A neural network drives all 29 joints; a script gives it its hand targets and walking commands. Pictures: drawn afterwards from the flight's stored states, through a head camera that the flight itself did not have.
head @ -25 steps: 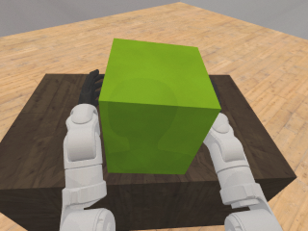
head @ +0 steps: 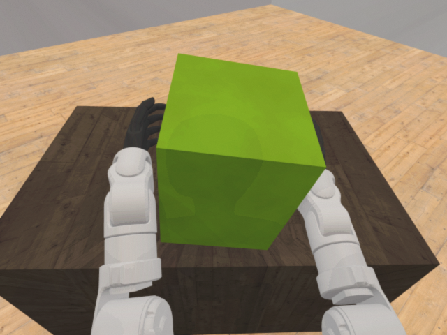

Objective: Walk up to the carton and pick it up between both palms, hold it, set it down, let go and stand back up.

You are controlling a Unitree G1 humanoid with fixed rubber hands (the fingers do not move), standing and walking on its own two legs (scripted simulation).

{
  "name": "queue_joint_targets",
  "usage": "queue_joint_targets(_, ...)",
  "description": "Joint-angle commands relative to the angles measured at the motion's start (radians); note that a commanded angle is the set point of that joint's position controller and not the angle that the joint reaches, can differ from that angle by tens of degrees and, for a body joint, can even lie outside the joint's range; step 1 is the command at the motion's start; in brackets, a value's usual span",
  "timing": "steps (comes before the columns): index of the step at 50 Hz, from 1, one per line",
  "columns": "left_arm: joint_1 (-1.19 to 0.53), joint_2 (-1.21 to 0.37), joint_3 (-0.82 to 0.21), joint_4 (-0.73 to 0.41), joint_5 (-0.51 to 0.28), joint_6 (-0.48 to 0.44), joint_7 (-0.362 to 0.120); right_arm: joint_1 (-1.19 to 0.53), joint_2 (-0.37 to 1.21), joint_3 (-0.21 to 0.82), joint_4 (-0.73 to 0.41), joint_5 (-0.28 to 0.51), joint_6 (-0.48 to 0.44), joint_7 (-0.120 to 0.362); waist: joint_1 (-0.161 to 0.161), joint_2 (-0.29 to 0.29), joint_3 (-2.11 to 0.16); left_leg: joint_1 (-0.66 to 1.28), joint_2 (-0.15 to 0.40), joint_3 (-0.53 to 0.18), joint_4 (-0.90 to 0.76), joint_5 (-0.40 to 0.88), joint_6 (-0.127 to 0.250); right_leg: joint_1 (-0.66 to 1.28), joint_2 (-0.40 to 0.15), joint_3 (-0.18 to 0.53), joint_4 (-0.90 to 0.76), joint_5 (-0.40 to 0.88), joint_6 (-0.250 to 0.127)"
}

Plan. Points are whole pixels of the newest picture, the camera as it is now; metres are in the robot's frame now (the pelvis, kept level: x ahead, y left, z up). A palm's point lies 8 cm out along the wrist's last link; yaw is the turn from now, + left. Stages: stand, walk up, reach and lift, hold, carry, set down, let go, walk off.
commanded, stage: set down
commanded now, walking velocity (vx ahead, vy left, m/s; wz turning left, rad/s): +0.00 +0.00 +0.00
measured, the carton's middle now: (226, 160) +0.37 +0.00 +0.16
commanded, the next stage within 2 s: none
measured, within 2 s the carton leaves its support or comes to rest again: neither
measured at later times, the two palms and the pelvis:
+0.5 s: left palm (147, 165) +0.40 +0.14 +0.12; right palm (299, 175) +0.38 -0.15 +0.11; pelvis +0.03 +0.00 +0.00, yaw +1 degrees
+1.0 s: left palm (155, 166) +0.41 +0.13 +0.11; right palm (301, 179) +0.39 -0.16 +0.09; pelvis +0.03 +0.01 +0.00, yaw +0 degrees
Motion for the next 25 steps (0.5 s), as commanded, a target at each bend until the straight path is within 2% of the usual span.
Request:
queue_joint_targets(1, -0.42, -0.374, -0.367, 0.065, -0.089, -0.076, -0.14, -0.628, 0.423, 0.305, -0.207, -0.028, -0.148, 0.122, 0.017, 0.033, -0.279, -0.331, -0.06, 0.1, -0.141, 0.019, 0.01, 0.367, 0.051, -0.031, 0.008, -0.071, 0.013)
queue_joint_targets(2, -0.421, -0.389, -0.379, 0.076, -0.103, -0.103, -0.137, -0.634, 0.416, 0.284, -0.217, -0.049, -0.18, 0.127, 0.008, 0.038, -0.302, -0.315, -0.059, 0.1, -0.134, 0.064, 0.0, 0.353, 0.056, -0.044, 0.013, -0.048, 0.016)
queue_joint_targets(3, -0.409, -0.395, -0.384, 0.073, -0.108, -0.131, -0.131, -0.624, 0.413, 0.3, -0.198, -0.058, -0.204, 0.128, 0.016, 0.023, -0.344, -0.299, -0.063, 0.1, -0.121, 0.107, -0.002, 0.366, 0.058, -0.044, 0.01, -0.018, 0.016)
queue_joint_targets(5, -0.398, -0.409, -0.432, 0.073, -0.121, -0.175, -0.114, -0.626, 0.429, 0.326, -0.207, -0.058, -0.255, 0.128, 0.024, 0.034, -0.373, -0.254, -0.06, 0.103, -0.091, 0.202, -0.011, 0.364, 0.064, -0.044, 0.02, 0.062, 0.017)
queue_joint_targets(6, -0.391, -0.422, -0.439, 0.107, -0.129, -0.186, -0.108, -0.622, 0.413, 0.322, -0.195, -0.064, -0.274, 0.128, 0.012, 0.047, -0.373, -0.238, -0.062, 0.098, -0.082, 0.206, -0.019, 0.35, 0.061, -0.045, 0.023, 0.058, 0.012)
queue_joint_targets(9, -0.385, -0.408, -0.434, 0.109, -0.121, -0.221, -0.092, -0.591, 0.403, 0.321, -0.136, -0.081, -0.307, 0.125, 0.031, 0.03, -0.379, -0.244, -0.061, 0.096, -0.084, 0.185, -0.021, 0.342, 0.059, -0.042, 0.014, 0.047, 0.01)
queue_joint_targets(10, -0.392, -0.41, -0.439, 0.13, -0.121, -0.224, -0.089, -0.588, 0.397, 0.303, -0.115, -0.089, -0.311, 0.124, 0.019, 0.04, -0.347, -0.255, -0.054, 0.095, -0.085, 0.183, -0.026, 0.344, 0.058, -0.043, 0.015, 0.039, 0.005)
queue_joint_targets(11, -0.396, -0.424, -0.457, 0.123, -0.134, -0.234, -0.086, -0.594, 0.416, 0.315, -0.128, -0.098, -0.322, 0.122, 0.02, 0.03, -0.37, -0.253, -0.056, 0.098, -0.079, 0.187, -0.021, 0.334, 0.055, -0.035, 0.021, 0.074, 0.009)
queue_joint_targets(13, -0.407, -0.455, -0.522, 0.068, -0.171, -0.26, -0.07, -0.584, 0.419, 0.342, -0.151, -0.069, -0.344, 0.117, 0.006, 0.053, -0.462, -0.212, -0.053, 0.088, -0.042, 0.334, -0.04, 0.355, 0.066, -0.037, 0.042, 0.186, 0.011)
queue_joint_targets(14, -0.391, -0.463, -0.545, 0.042, -0.188, -0.269, -0.063, -0.592, 0.445, 0.396, -0.187, -0.038, -0.354, 0.111, 0.024, 0.048, -0.529, -0.186, -0.062, 0.083, -0.015, 0.422, -0.045, 0.393, 0.069, -0.029, 0.054, 0.285, 0.015)
queue_joint_targets(15, -0.379, -0.458, -0.553, 0.059, -0.196, -0.276, -0.058, -0.593, 0.439, 0.412, -0.201, -0.033, -0.352, 0.104, 0.007, 0.029, -0.525, -0.194, -0.063, 0.08, -0.002, 0.445, -0.043, 0.402, 0.071, -0.027, 0.065, 0.332, 0.024)
queue_joint_targets(16, -0.392, -0.453, -0.567, 0.051, -0.188, -0.282, -0.054, -0.577, 0.438, 0.427, -0.174, -0.04, -0.35, 0.099, 0.004, 0.038, -0.521, -0.21, -0.067, 0.071, -0.003, 0.43, -0.046, 0.412, 0.064, -0.023, 0.066, 0.334, 0.021)
queue_joint_targets(18, -0.379, -0.447, -0.567, 0.047, -0.184, -0.284, -0.053, -0.554, 0.456, 0.451, -0.152, -0.03, -0.338, 0.098, 0.016, 0.024, -0.506, -0.213, -0.068, 0.069, -0.015, 0.43, -0.036, 0.404, 0.06, -0.017, 0.076, 0.376, 0.034)
queue_joint_targets(19, -0.373, -0.444, -0.573, 0.044, -0.183, -0.282, -0.055, -0.547, 0.457, 0.442, -0.157, -0.022, -0.332, 0.091, 0.004, 0.032, -0.522, -0.226, -0.065, 0.069, -0.005, 0.417, -0.037, 0.422, 0.056, -0.009, 0.077, 0.395, 0.025)
queue_joint_targets(20, -0.356, -0.429, -0.567, 0.041, -0.18, -0.281, -0.054, -0.516, 0.454, 0.447, -0.147, -0.019, -0.324, 0.09, 0.012, 0.046, -0.519, -0.237, -0.069, 0.068, -0.013, 0.407, -0.034, 0.43, 0.048, 0.001, 0.08, 0.388, 0.032)
queue_joint_targets(21, -0.348, -0.428, -0.563, 0.057, -0.178, -0.276, -0.057, -0.53, 0.449, 0.441, -0.17, -0.02, -0.326, 0.088, 0.004, 0.034, -0.496, -0.254, -0.066, 0.063, -0.014, 0.391, -0.033, 0.433, 0.056, -0.003, 0.072, 0.378, 0.027)
queue_joint_targets(22, -0.359, -0.422, -0.551, 0.06, -0.175, -0.277, -0.059, -0.521, 0.445, 0.438, -0.162, -0.024, -0.322, 0.088, 0.013, 0.041, -0.505, -0.255, -0.067, 0.065, -0.023, 0.375, -0.031, 0.438, 0.052, -0.001, 0.075, 0.374, 0.029)
queue_joint_targets(23, -0.326, -0.44, -0.564, 0.069, -0.175, -0.275, -0.06, -0.521, 0.434, 0.432, -0.186, -0.019, -0.329, 0.086, 0.007, 0.041, -0.514, -0.246, -0.06, 0.06, -0.017, 0.43, -0.038, 0.423, 0.058, -0.009, 0.079, 0.4, 0.028)
queue_joint_targets(25, -0.336, -0.437, -0.577, 0.044, -0.191, -0.277, -0.056, -0.494, 0.434, 0.431, -0.16, -0.013, -0.319, 0.088, -0.006, 0.055, -0.516, -0.217, -0.059, 0.052, 0.006, 0.492, -0.053, 0.391, 0.065, -0.014, 0.081, 0.395, 0.023)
